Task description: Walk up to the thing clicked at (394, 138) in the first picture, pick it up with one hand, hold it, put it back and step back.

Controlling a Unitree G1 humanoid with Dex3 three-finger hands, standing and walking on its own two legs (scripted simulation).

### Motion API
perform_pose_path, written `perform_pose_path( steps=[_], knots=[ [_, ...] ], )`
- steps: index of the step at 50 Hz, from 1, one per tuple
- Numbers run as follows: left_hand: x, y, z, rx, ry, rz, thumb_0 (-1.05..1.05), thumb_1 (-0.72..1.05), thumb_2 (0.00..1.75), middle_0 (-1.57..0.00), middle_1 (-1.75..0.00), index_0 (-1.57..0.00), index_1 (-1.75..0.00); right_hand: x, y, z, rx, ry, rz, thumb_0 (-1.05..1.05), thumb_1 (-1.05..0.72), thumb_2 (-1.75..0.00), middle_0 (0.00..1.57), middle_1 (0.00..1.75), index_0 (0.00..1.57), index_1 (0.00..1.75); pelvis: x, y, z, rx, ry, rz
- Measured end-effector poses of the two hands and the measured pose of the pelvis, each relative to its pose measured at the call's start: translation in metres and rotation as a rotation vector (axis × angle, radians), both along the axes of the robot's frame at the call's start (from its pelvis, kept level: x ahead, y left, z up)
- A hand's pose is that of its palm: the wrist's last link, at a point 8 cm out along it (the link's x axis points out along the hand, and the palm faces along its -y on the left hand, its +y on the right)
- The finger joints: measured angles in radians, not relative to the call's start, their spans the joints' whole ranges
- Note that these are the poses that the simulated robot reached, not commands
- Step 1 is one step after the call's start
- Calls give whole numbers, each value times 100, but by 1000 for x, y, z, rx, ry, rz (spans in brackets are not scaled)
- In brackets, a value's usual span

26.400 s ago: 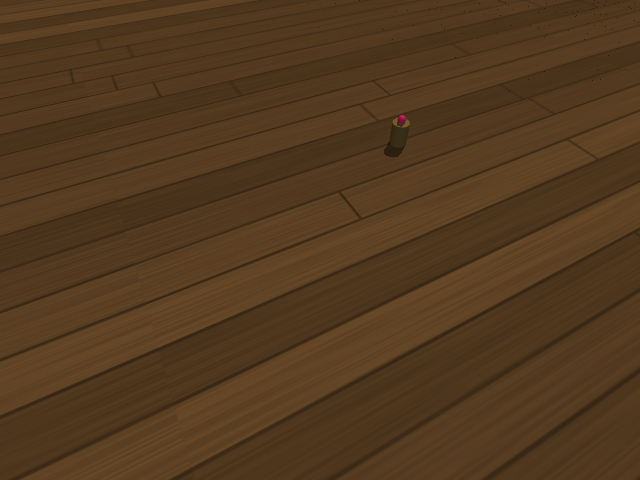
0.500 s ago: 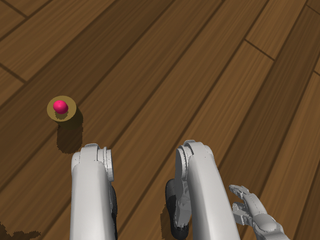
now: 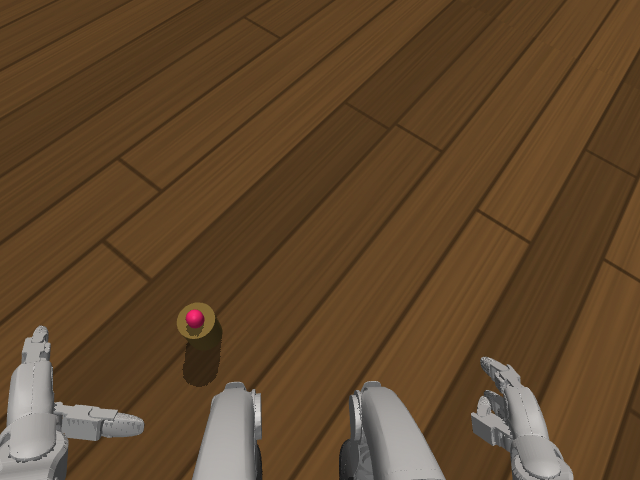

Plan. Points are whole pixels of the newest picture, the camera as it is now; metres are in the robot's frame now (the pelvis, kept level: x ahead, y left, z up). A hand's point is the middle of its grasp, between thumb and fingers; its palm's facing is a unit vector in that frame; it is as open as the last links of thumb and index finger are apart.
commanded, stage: home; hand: left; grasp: from the side
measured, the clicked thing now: (199, 325) +0.45 +0.25 -0.53
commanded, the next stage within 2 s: none
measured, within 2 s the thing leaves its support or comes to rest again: neither
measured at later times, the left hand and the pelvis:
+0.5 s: hand (103, 403) +0.21 +0.20 +0.06, palm faces +0.13 -0.94 -0.31, open 17.4 cm; pelvis +0.05 +0.01 +0.11, yaw +2 degrees
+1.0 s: hand (117, 418) +0.20 +0.18 +0.06, palm faces +0.14 -0.95 -0.29, open 17.6 cm; pelvis +0.04 +0.00 +0.12, yaw +2 degrees
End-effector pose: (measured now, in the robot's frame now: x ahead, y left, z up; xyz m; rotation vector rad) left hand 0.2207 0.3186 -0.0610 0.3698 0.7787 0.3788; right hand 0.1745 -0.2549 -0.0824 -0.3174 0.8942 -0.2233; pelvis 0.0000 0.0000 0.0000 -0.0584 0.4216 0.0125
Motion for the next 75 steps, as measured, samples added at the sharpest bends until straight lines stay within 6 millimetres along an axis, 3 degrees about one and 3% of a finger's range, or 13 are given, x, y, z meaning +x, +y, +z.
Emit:
perform_pose_path(
  steps=[11, 18, 23, 35, 44, 55, 75],
  knots=[
    [-14, -47, 81, -104, 4, -33, -1, -52, 7, -6, -6, -6, -6, -5, 13, 84, 2, -72, -47, 0, -90, -90, 21, 30, 20, 30, 27, 6, 74, 7, -151, 20],
    [-22, -67, 133, -123, -48, -81, -1, -52, 7, -6, -6, -6, -6, 4, 27, 111, 35, -154, -65, 1, -90, -90, 21, 30, 20, 30, 42, 12, 100, 12, -222, 21],
    [-28, -76, 152, -141, -78, -100, -1, -54, 6, -5, -6, -6, -6, 17, 36, 122, 57, -209, -44, 1, -90, -90, 21, 30, 20, 30, 46, 13, 107, 17, -256, 21],
    [-42, -79, 148, -165, -48, -70, -1, -56, 5, -5, -5, -6, -5, 35, 32, 135, 36, -252, 34, 1, -90, -90, 21, 30, 20, 30, 44, 5, 112, 27, -282, 32],
    [-38, -87, 152, -167, -72, -84, -1, -57, 4, -5, -5, -5, -5, 26, 22, 135, 35, -251, 18, 1, -90, -90, 21, 30, 20, 30, 42, 0, 114, 31, -299, 32],
    [-47, -93, 151, -171, -54, -87, -1, -56, 5, -5, -5, -5, -5, 12, 15, 131, 41, -224, 11, 1, -90, -90, 21, 30, 20, 30, 36, -5, 115, 38, -300, 28],
    [-48, -94, 151, -179, -71, -91, -1, -54, 6, -5, -6, -6, -6, 15, 14, 136, 32, -261, 12, 1, -90, -90, 21, 30, 20, 30, 34, -5, 115, 38, -308, 27]
  ],
)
